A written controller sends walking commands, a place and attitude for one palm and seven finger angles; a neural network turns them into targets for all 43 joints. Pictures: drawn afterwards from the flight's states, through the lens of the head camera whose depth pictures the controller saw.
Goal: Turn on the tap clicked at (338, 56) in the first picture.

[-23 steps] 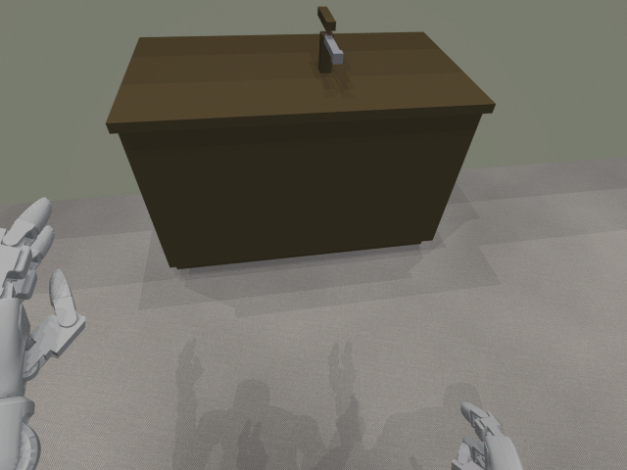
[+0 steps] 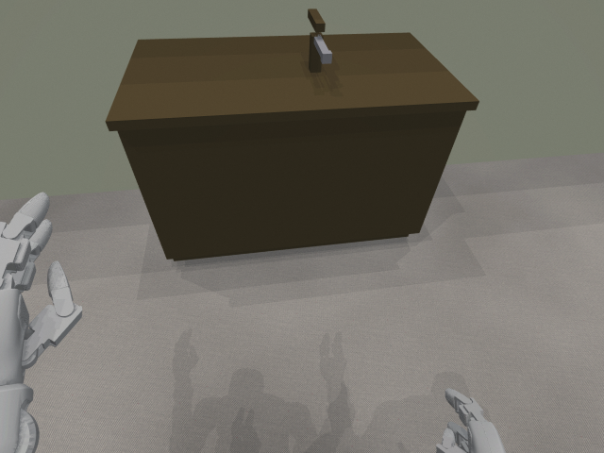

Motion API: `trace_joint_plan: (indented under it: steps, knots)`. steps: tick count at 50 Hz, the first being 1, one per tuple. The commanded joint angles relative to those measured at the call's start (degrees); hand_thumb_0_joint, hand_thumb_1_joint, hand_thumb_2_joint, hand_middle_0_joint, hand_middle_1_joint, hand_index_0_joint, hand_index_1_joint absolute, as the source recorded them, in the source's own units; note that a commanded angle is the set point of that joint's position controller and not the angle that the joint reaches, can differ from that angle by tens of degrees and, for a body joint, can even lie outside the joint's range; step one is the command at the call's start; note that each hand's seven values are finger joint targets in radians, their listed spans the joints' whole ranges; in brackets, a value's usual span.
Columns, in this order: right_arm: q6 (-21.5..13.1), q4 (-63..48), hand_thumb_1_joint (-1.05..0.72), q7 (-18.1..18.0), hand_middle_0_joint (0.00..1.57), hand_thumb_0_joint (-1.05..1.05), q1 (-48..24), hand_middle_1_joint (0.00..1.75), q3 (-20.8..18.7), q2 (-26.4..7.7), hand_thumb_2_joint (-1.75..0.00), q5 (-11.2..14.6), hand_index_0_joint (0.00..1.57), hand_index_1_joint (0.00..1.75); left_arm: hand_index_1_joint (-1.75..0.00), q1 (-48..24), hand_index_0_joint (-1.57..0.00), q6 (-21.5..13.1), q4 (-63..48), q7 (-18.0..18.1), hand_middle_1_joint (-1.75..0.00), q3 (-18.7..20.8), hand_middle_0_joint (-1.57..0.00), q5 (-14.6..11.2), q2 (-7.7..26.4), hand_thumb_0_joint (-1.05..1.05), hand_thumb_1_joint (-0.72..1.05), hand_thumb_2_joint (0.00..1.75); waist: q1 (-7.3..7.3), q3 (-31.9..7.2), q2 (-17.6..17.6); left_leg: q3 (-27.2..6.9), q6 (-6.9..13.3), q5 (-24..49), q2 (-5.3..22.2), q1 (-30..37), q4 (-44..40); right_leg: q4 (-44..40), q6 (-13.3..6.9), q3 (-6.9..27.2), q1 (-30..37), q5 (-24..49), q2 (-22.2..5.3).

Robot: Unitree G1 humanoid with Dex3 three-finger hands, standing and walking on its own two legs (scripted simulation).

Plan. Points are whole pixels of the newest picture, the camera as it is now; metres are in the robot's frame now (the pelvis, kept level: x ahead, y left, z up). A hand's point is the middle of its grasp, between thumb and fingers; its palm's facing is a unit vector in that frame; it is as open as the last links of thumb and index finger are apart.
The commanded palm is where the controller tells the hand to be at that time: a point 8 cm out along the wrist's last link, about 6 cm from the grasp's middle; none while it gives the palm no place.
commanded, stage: walk to a spot facing it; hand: left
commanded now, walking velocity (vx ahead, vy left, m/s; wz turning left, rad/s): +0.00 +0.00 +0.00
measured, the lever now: (326, 57) +1.12 +0.00 +0.06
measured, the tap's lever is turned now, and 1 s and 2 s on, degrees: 0 0 0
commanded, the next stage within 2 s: turn to face it in 1.38 s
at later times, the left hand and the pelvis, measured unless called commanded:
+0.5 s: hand (180, 259) +0.28 +0.16 +0.16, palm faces +0.28 -0.90 -0.35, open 7.4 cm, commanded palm +0.23 +0.22 +0.18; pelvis +0.03 -0.04 -0.01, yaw -8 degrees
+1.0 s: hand (297, 159) +0.45 +0.04 +0.18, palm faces -0.04 -0.88 -0.47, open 7.4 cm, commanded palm +0.41 +0.11 +0.18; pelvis +0.14 -0.06 +0.00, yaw -28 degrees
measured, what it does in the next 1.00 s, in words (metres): walks ahead, turning right: left foot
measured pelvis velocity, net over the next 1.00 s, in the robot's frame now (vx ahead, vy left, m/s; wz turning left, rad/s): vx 0.14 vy -0.06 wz -0.48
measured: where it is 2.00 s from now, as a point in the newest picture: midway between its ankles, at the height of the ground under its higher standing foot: (373, 447)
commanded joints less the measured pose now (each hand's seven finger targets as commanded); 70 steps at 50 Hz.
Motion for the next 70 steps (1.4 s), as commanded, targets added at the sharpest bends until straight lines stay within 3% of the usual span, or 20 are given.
trace_joint_plan:
  steps: [1, 8, 13, 17, 18, 19, 20, 23, 27, 33, 35, 37, 43, 49, 52, 54, 55, 62, 68, 70]
  knots:
    - [-3.21, -9.32, -0.90, -0.56, 0.20, 0.00, -5.74, 0.30, -2.49, -7.04, -0.90, -0.18, 0.20, 0.30, -0.30, -4.64, -0.20, -3.65, -11.94, 0.99, -0.30, 5.67, -0.20, -0.08, 9.19, 0.00, 0.90, 0.90, -0.08, -4.81, 2.73, -1.72, 0.55, -2.03, 2.78, -3.36, -7.56, -3.91, -0.43, 2.62, 4.91, -1.31, -1.89]
    - [-2.54, -9.88, -0.90, -0.89, 0.20, 0.00, -5.93, 0.30, -3.05, -7.62, -0.90, -0.73, 0.20, 0.30, -0.30, -7.77, -0.20, -3.45, -12.69, 1.25, -0.30, 5.49, -0.20, 0.16, 8.66, 0.00, 0.90, 0.90, -0.60, -1.97, 3.46, -3.58, 2.71, -24.13, 6.69, -3.40, -7.14, -0.28, -2.81, 6.87, -5.98, -19.82, -1.72]
    - [-3.05, -9.38, -0.90, -1.14, 0.20, 0.00, -5.06, 0.30, -3.31, -7.58, -0.90, -0.73, 0.20, 0.30, -0.30, -9.22, -0.20, -3.83, -11.84, 1.26, -0.30, 5.36, -0.20, 0.54, 8.13, 0.00, 0.90, 0.90, -0.72, -2.27, 11.91, -12.81, 7.67, -23.83, 17.40, 0.06, -11.24, 16.73, -0.90, -1.22, -10.88, -15.79, 1.71]
    - [-3.41, -9.33, -0.90, 0.28, 0.20, 0.00, -5.49, 0.30, -3.33, -7.45, -0.90, -0.77, 0.20, 0.30, -0.30, -9.93, -0.20, -3.81, -12.38, 0.50, -0.30, 5.13, -0.20, 0.81, 8.47, 0.00, 0.90, 0.90, 0.42, -1.82, 9.73, -1.35, 4.69, -14.86, 15.37, -6.99, -0.58, 9.02, -1.81, -2.71, -0.62, -13.97, 0.31]
    - [-3.33, -9.43, -0.90, 0.64, 0.20, 0.00, -5.60, 0.30, -3.25, -6.96, -0.90, -0.77, 0.20, 0.30, -0.30, -10.63, -0.20, -4.07, -12.60, 0.50, -0.30, 5.16, -0.20, 1.06, 9.07, 0.00, 0.90, 0.90, 0.77, -1.26, 3.29, 2.70, 2.40, -16.11, 11.29, -12.07, 10.00, 1.99, -4.85, 5.61, 2.85, -13.89, -3.44]
    - [-3.13, -10.24, -0.90, 1.06, 0.20, 0.00, -5.26, 0.30, -3.48, -6.00, -0.90, -0.42, 0.20, 0.30, -0.30, -10.20, -0.20, -3.82, -11.48, 0.77, -0.30, 6.45, -0.20, 1.08, 10.68, 0.00, 0.90, 0.90, 0.96, -1.79, -13.46, 8.96, -1.14, -21.75, 2.74, -21.59, 24.45, -5.40, -10.73, 27.79, 6.09, -17.46, -13.65]
    - [-3.63, -10.92, -0.90, 1.42, 0.20, 0.00, -7.39, 0.30, -4.01, -6.91, -0.90, -0.09, 0.20, 0.30, -0.30, -10.66, -0.20, -3.77, -11.87, 1.35, -0.30, 7.42, -0.20, 0.24, 11.56, 0.00, 0.90, 0.90, 1.84, -0.50, -16.72, 3.82, -1.94, -22.61, 1.33, -27.25, 36.09, -12.66, -15.24, 42.57, 6.30, -17.33, -20.24]
    - [-1.79, -8.53, -0.90, 1.98, 0.20, 0.00, -5.41, 0.30, -2.87, -6.11, -0.90, -0.65, 0.20, 0.30, -0.30, -6.08, -0.20, -5.89, -14.38, 1.53, -0.30, 8.74, -0.20, 0.05, 12.30, 0.00, 0.90, 0.90, 0.07, -1.65, -3.46, -1.44, -3.07, -14.72, 5.31, -28.10, 41.57, -9.64, -16.08, 31.91, 8.46, -7.91, -17.03]
    - [-0.51, -8.94, -0.90, 1.72, 0.20, 0.00, -6.26, 0.30, -2.79, -5.49, -0.90, -0.67, 0.20, 0.30, -0.30, -3.82, -0.20, -7.06, -14.81, 1.45, -0.30, 9.62, -0.20, -0.30, 11.82, 0.00, 0.90, 0.90, 0.04, -5.44, -4.77, 1.89, -2.83, -11.53, 6.35, -17.36, 23.77, -6.70, -13.70, 19.82, 4.24, 2.12, -12.61]
    - [-1.70, -9.91, -0.90, 1.23, 0.20, 0.00, -4.14, 0.30, -2.96, -5.75, -0.90, -0.10, 0.20, 0.30, -0.30, -5.36, -0.20, -6.17, -12.21, 1.93, -0.30, 6.89, -0.20, -0.44, 9.48, 0.00, 0.90, 0.90, -0.07, -6.88, -6.79, 9.03, -1.25, -4.88, 3.11, 3.52, 0.95, -1.84, -9.36, 17.94, -3.79, -7.66, -6.96]
    - [-2.14, -10.15, -0.90, 0.32, 0.20, 0.00, -2.72, 0.30, -4.17, -8.13, -0.90, -0.01, 0.20, 0.30, -0.30, -8.01, -0.20, -6.82, -14.10, 1.68, -0.30, 6.66, -0.20, -0.18, 9.10, 0.00, 0.90, 0.90, -1.51, -6.80, 3.68, -0.62, 2.89, -8.10, 11.08, 17.84, -7.52, 12.62, -4.99, 13.12, -16.38, -9.27, -1.23]
    - [-2.86, -10.22, -0.90, 0.29, 0.20, 0.00, -4.89, 0.30, -4.10, -7.94, -0.90, -0.47, 0.20, 0.30, -0.30, -11.26, -0.20, -8.47, -15.56, 1.03, -0.30, 8.18, -0.20, 0.21, 12.37, 0.00, 0.90, 0.90, -0.63, -5.96, 18.80, -22.50, 11.34, -14.60, 30.27, 20.20, -16.00, 42.03, -0.38, 1.54, -29.49, -23.32, 0.98]
    - [-3.56, -8.90, -0.90, 1.69, 0.20, 0.00, -3.95, 0.30, -4.09, -7.08, -0.90, -0.69, 0.20, 0.30, -0.30, -8.15, -0.20, -7.42, -17.81, 0.52, -0.30, 7.27, -0.20, 1.54, 10.10, 0.00, 0.90, 0.90, -0.68, -0.18, 12.06, 2.58, 7.47, -1.54, 23.54, 7.13, -13.56, 41.57, 1.13, -3.74, -26.39, -10.53, -6.80]
    - [-3.91, -9.55, -0.90, 1.74, 0.20, 0.00, -3.53, 0.30, -4.33, -6.73, -0.90, -1.05, 0.20, 0.30, -0.30, -3.43, -0.20, -6.49, -12.87, 0.13, -0.30, 10.37, -0.20, 0.97, 11.24, 0.00, 0.90, 0.90, -1.18, -1.53, 14.79, 13.58, 4.77, 10.58, 21.80, 7.14, -8.15, 17.00, 0.55, -12.70, -11.41, -7.71, -2.39]
    - [-3.74, -9.64, -0.90, 1.74, 0.20, 0.00, -3.12, 0.30, -4.31, -5.80, -0.90, 0.19, 0.20, 0.30, -0.30, -1.96, -0.20, -5.19, -12.77, 0.09, -0.30, 10.38, -0.20, 0.43, 11.72, 0.00, 0.90, 0.90, 0.88, -9.30, 6.92, 17.92, 2.79, 18.48, 16.22, 2.74, 17.41, 4.30, -1.68, -14.15, 8.00, -2.62, 2.03]
    - [-3.48, -11.13, -0.90, 2.20, 0.20, 0.00, -5.52, 0.30, -3.61, -3.84, -0.90, 0.64, 0.20, 0.30, -0.30, -2.33, -0.20, -5.65, -16.38, 1.29, -0.30, 16.33, -0.20, 0.43, 18.33, 0.00, 0.90, 0.90, 1.31, -13.85, -16.04, 12.54, -0.57, -21.09, 4.80, -27.07, 48.57, 0.96, -14.47, 26.77, 26.77, 27.80, -19.05]
    - [-3.60, -10.08, -0.90, 2.35, 0.20, 0.00, -5.99, 0.30, -3.59, -4.39, -0.90, 0.12, 0.20, 0.30, -0.30, 0.38, -0.20, -6.02, -16.02, 1.73, -0.30, 18.77, -0.20, -0.65, 18.90, 0.00, 0.90, 0.90, 1.52, -13.43, -11.82, 2.87, -1.04, -22.41, 7.42, -30.29, 53.11, 0.78, -15.92, 30.03, 24.60, 28.27, -22.44]
    - [0.81, -7.84, -0.90, 1.62, 0.20, 0.00, -7.08, 0.30, -3.63, -5.63, -0.90, -0.03, 0.20, 0.30, -0.30, 2.95, -0.20, -6.42, -22.16, 2.04, -0.30, 16.01, -0.20, -0.82, 14.54, 0.00, 0.90, 0.90, -1.86, -8.36, -7.28, 2.44, -1.84, -10.18, 10.85, -17.47, 27.70, -2.94, -11.63, 5.57, 4.68, 11.48, -16.87]
    - [-0.70, -9.28, -0.90, -0.52, 0.20, 0.00, -4.89, 0.30, -3.99, -6.20, -0.90, -0.43, 0.20, 0.30, -0.30, -3.40, -0.20, -5.82, -15.71, 2.31, -0.30, 10.77, -0.20, -0.45, 11.63, 0.00, 0.90, 0.90, -1.15, -4.18, -2.62, 12.05, -0.46, 0.33, 4.80, 5.17, 1.93, 1.15, -6.85, 1.08, -3.89, -7.25, -10.49]
    - [-0.95, -9.96, -0.90, -1.17, 0.20, 0.00, -3.81, 0.30, -5.05, -8.93, -0.90, -0.24, 0.20, 0.30, -0.30, -7.01, -0.20, -6.40, -15.67, 1.94, -0.30, 9.27, -0.20, -0.22, 10.45, 0.00, 0.90, 0.90, -1.92, -4.79, 13.08, -4.83, 4.25, -6.15, 14.12, 14.19, -6.93, 19.20, -3.02, -2.00, -13.27, -12.03, -3.43]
